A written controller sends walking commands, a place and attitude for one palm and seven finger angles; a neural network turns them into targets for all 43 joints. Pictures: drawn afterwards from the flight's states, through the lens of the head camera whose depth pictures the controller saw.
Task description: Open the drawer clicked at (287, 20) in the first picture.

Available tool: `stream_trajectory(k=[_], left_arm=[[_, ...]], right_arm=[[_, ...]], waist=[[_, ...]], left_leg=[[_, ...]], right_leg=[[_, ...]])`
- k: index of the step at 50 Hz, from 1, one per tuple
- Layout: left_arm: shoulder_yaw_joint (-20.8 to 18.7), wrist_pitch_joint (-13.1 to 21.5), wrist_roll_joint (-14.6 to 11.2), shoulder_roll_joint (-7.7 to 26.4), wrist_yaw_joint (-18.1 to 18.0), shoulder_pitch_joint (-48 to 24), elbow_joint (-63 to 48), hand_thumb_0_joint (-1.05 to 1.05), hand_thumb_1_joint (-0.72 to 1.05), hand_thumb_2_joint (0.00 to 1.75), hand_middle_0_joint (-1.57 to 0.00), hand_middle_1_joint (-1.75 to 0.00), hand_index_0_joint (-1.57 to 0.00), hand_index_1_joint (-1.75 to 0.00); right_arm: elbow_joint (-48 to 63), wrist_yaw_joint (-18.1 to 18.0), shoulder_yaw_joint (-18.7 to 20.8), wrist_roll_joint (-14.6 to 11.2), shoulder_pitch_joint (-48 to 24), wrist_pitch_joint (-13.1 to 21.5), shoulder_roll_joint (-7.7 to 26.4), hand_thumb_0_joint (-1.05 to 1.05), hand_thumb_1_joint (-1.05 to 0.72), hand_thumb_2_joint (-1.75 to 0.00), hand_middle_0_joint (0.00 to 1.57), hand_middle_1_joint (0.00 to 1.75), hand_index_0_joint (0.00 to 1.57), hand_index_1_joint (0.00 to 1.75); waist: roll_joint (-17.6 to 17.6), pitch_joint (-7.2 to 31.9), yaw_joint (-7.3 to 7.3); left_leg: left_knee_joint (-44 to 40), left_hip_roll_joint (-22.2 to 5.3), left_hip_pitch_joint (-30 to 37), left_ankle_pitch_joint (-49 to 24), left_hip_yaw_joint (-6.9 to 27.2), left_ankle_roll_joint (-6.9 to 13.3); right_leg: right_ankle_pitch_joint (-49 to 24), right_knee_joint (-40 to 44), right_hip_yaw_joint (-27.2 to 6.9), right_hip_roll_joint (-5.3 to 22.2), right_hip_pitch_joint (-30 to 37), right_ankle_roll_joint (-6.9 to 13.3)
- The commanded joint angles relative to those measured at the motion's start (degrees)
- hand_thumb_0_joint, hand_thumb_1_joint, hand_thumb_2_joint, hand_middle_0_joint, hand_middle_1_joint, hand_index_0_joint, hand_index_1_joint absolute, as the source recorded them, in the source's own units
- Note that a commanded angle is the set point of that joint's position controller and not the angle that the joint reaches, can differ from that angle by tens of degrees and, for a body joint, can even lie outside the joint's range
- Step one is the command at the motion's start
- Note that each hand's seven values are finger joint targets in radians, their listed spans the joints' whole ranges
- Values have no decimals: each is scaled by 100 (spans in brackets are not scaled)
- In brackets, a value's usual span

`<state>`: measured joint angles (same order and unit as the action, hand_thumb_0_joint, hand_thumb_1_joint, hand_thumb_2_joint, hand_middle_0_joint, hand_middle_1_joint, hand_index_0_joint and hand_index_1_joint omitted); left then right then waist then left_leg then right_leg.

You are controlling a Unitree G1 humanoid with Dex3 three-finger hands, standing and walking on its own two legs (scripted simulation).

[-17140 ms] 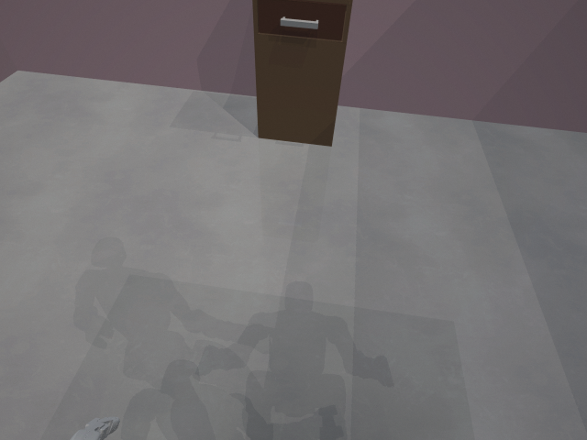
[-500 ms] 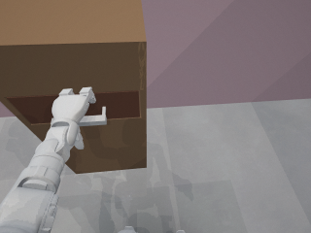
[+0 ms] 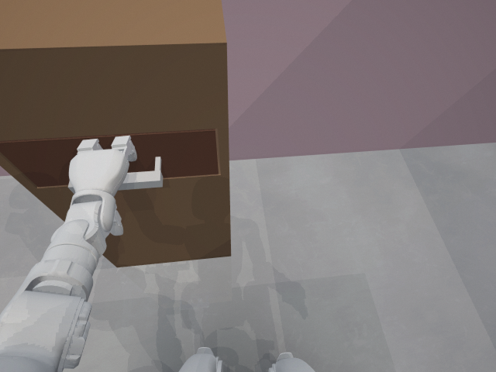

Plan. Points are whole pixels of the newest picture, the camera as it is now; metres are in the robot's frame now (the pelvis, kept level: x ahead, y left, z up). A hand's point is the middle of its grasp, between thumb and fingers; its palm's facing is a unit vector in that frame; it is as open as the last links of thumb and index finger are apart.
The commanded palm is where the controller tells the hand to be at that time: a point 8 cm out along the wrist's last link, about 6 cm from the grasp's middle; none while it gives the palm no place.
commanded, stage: lower the fingers behind the handle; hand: left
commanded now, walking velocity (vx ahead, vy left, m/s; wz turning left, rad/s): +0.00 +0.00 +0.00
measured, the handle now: (118, 173) +0.48 +0.25 -0.04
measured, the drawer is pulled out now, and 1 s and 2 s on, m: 0.00 0.00 0.00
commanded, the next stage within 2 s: close the thumb around the handle in 1.02 s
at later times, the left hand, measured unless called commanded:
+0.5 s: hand (119, 199) +0.44 +0.24 -0.06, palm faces -0.07 -0.03 -1.00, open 13.8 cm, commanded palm +0.42 +0.23 +0.00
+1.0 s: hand (121, 199) +0.44 +0.24 -0.07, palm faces -0.05 -0.04 -1.00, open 13.8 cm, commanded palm +0.42 +0.22 -0.01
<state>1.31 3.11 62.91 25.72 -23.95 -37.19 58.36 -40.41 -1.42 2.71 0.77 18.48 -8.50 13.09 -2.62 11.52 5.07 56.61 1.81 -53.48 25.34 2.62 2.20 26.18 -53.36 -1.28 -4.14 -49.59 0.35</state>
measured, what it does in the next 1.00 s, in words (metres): stands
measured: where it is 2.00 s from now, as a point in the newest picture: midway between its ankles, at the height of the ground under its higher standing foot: outside the picture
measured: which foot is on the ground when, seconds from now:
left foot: down 0.00-1.00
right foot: down 0.00-1.00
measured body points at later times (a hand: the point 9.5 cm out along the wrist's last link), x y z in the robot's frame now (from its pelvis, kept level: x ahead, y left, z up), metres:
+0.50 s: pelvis -0.01 +0.00 -0.02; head +0.11 +0.01 +0.41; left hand +0.43 +0.24 -0.01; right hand +0.03 -0.27 -0.15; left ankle +0.00 +0.09 -0.68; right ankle -0.02 -0.12 -0.68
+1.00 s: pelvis -0.01 +0.00 -0.03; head +0.11 +0.02 +0.40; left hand +0.43 +0.24 -0.01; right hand +0.03 -0.26 -0.16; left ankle +0.00 +0.09 -0.68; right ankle -0.02 -0.12 -0.68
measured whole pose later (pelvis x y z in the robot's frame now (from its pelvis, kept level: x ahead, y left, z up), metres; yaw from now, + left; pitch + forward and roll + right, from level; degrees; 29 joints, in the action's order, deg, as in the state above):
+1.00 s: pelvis -0.01 +0.00 -0.03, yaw -1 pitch +26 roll -4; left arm 0.5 1.3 63.7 25.2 -27.9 -38.0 58.6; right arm -40.6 -0.1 2.7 1.8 16.6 -8.1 12.8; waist -3.0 12.4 5.6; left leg 65.9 1.6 -63.8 28.3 2.7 2.4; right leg 29.0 -62.1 -0.6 -4.6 -59.6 0.0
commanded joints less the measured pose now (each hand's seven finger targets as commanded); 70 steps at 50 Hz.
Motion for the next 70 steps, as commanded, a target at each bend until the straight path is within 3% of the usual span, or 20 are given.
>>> stream_trajectory(k=[1, 5, 9, 14, 17, 19, 22, 28, 30, 33, 34, 41, 45, 50, 54, 56, 58, 61, 64, 70], left_arm=[[-199, 69, 19, 1041, -197, -2002, -874, 0, -50, 30, -30, -120, -30, -120], [-213, 66, 30, 1059, -264, -2058, -818, 0, -50, 30, -30, -120, -30, -120], [-601, 267, 81, 1555, -427, -2328, -1351, 0, -50, 30, -30, -120, -30, -120], [-860, 218, 151, 1754, -711, -2064, -1266, 0, -50, 30, -30, -120, -30, -120], [-591, -46, 132, 1414, -787, -1960, -912, 0, -50, 30, -30, -120, -30, -120], [-585, -175, 135, 1464, -755, -2047, -862, 0, -50, 30, -30, -120, -30, -120], [-405, -378, 56, 1294, -692, -2145, -622, 0, -50, 30, -30, -120, -30, -120], [-383, -11, 9, 1313, -353, -2317, -912, 0, -50, 30, -30, -120, -30, -120], [-352, 81, 27, 1170, -337, -1934, -755, 0, -50, 30, -30, -120, -30, -120], [-296, 206, 53, 1081, -364, -2060, -868, 0, -50, 30, -30, -120, -30, -120], [-384, 229, 85, 1192, -409, -1976, -924, 0, -50, 30, -30, -120, -30, -120], [-352, 51, 71, 1073, -649, -2117, -1069, 0, -50, 30, -30, -120, -30, -120], [-384, -131, 58, 1164, -643, -2116, -948, 0, -50, 30, -30, -120, -30, -120], [-234, -204, 38, 938, -578, -2087, -923, 0, -50, 30, -30, -120, -30, -120], [-448, -161, 46, 1264, -528, -2034, -883, 0, -50, 30, -30, -120, -30, -120], [-381, -137, 68, 1207, -522, -2079, -859, 0, -50, 30, -30, -120, -30, -120], [-347, -122, 93, 1163, -522, -2158, -817, 0, -39, 35, -31, -121, -31, -121], [-369, -79, 103, 1119, -583, -1992, -971, 0, -22, 42, -32, -123, -32, -123], [-392, -65, 63, 1128, -592, -2035, -1004, 0, -5, 49, -33, -125, -33, -125], [-436, -115, 39, 1204, -597, -1907, -946, 0, 28, 64, -36, -128, -36, -128]], right_arm=[[388, -48, 343, 51, 588, 118, 937, 0, -90, -90, 20, 30, 20, 30], [403, -34, 349, 71, 594, 124, 957, 0, -90, -90, 20, 30, 20, 30], [398, -58, 346, 105, 565, 160, 970, 0, -90, -90, 20, 30, 20, 30], [323, -33, 334, 165, 468, 165, 998, 0, -90, -90, 20, 30, 20, 30], [307, 20, 321, 158, 484, 170, 1000, 0, -90, -90, 20, 30, 20, 30], [314, 25, 324, 137, 512, 159, 1020, 0, -90, -90, 20, 30, 20, 30], [274, 28, 319, 125, 568, 136, 1028, 0, -90, -90, 20, 30, 20, 30], [286, -53, 299, 137, 548, 206, 995, 0, -90, -90, 20, 30, 20, 30], [273, -50, 307, 153, 572, 219, 973, 0, -90, -90, 20, 30, 20, 30], [293, -29, 312, 155, 550, 231, 945, 0, -90, -90, 20, 30, 20, 30], [309, -24, 319, 147, 551, 222, 965, 0, -90, -90, 20, 30, 20, 30], [308, 42, 359, 160, 557, 169, 982, 0, -90, -90, 20, 30, 20, 30], [293, 50, 331, 155, 582, 133, 1007, 0, -90, -90, 20, 30, 20, 30], [304, 44, 336, 149, 567, 122, 984, 0, -90, -90, 20, 30, 20, 30], [306, 12, 291, 143, 545, 115, 1001, 0, -90, -90, 20, 30, 20, 30], [327, 13, 275, 136, 530, 122, 983, 0, -90, -90, 20, 30, 20, 30], [316, 18, 281, 147, 528, 138, 981, 0, -90, -90, 20, 30, 20, 30], [362, 32, 308, 149, 546, 135, 971, 0, -90, -90, 20, 30, 20, 30], [336, 28, 327, 152, 574, 144, 975, 0, -90, -90, 20, 30, 20, 30], [318, 28, 311, 144, 553, 126, 994, 0, -90, -90, 20, 30, 20, 30]], waist=[[-188, 2002, 124], [-202, 1939, 153], [-514, 2651, 41], [-571, 2680, -26], [-423, 2409, 59], [-367, 2557, 82], [-204, 2406, 192], [-373, 2467, 205], [-350, 2449, 163], [-380, 2272, 199], [-402, 2390, 124], [-494, 2634, 154], [-459, 2514, 131], [-446, 2483, 166], [-320, 2453, 111], [-369, 2285, 134], [-368, 2188, 170], [-517, 2533, 73], [-385, 2576, 128], [-333, 2475, 99]], left_leg=[[-383, -107, 1881, -2105, -79, 34], [-266, -100, 1692, -1919, -83, 43], [-98, -112, 1860, -2173, -40, 26], [81, -122, 1686, -2286, -55, -6], [72, -111, 1503, -2086, -74, 0], [77, -118, 1546, -2165, -55, -8], [76, -109, 1458, -1978, -91, 31], [179, -150, 1573, -1972, 5, 30], [255, -160, 1541, -2031, -10, 30], [295, -163, 1387, -1959, 19, 27], [297, -162, 1417, -1951, 21, 11], [305, -190, 1690, -2134, 86, -33], [228, -197, 1715, -2135, 99, -47], [175, -214, 1862, -2152, 119, -48], [173, -186, 1603, -2035, 54, -2], [171, -172, 1481, -1926, 36, 7], [179, -179, 1444, -1887, 58, 4], [205, -175, 1673, -2175, 46, -28], [249, -189, 1626, -2203, 38, -17], [243, -157, 1480, -2103, -18, 6]], right_leg=[[-1740, 517, 277, -44, 315, 228], [-1598, 427, 264, -44, 164, 230], [-1727, 177, 237, -43, 156, 232], [-1780, -18, 270, -49, 0, 226], [-1669, 28, 308, -73, -55, 218], [-1754, -5, 315, -67, -41, 201], [-1704, 86, 301, -67, -2, 175], [-1541, -35, 292, -55, -262, 207], [-1568, -96, 309, -64, -356, 210], [-1477, -142, 321, -66, -519, 227], [-1441, -174, 327, -72, -513, 225], [-1414, -208, 388, -91, -617, 225], [-1407, -184, 423, -93, -554, 237], [-1369, -109, 429, -95, -568, 230], [-1467, -109, 371, -74, -371, 220], [-1420, -84, 364, -72, -424, 228], [-1338, -99, 371, -69, -500, 237], [-1514, -152, 378, -80, -423, 244], [-1620, -169, 363, -69, -376, 213], [-1693, -134, 326, -70, -232, 215]])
